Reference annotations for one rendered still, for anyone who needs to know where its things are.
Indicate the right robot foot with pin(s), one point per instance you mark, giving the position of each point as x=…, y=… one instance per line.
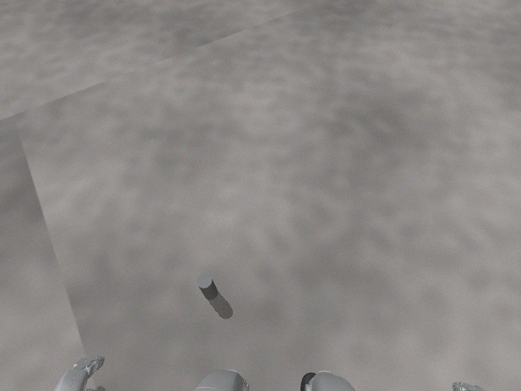
x=306, y=380

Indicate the can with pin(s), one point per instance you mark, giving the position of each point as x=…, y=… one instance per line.
x=207, y=286

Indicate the left robot hand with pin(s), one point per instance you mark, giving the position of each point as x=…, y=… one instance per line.
x=75, y=379

